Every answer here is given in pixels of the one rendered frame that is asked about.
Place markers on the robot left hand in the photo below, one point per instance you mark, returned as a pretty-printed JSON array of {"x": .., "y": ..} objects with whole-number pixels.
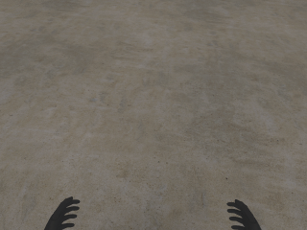
[{"x": 55, "y": 222}]

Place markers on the robot right hand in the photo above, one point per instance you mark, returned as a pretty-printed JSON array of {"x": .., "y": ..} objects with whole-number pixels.
[{"x": 247, "y": 218}]

